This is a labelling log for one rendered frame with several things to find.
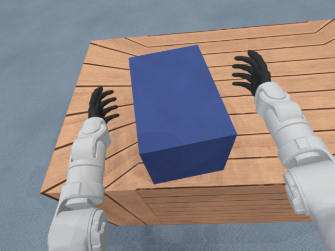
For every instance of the left robot hand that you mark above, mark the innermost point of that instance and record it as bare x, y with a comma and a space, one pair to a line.
96, 105

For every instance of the carton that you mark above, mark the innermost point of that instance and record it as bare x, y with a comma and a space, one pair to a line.
183, 127

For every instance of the pedestal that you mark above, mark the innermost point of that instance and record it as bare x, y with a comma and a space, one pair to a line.
251, 189

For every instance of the left robot forearm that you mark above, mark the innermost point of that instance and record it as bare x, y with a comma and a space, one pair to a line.
84, 184

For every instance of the right robot hand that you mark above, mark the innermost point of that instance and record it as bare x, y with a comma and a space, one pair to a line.
257, 69

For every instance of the right robot forearm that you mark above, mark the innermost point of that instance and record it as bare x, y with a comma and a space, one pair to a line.
296, 141

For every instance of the right robot upper arm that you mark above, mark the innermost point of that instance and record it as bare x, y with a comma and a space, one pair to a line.
311, 191

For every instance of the left robot upper arm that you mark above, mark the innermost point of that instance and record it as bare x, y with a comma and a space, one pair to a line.
80, 230

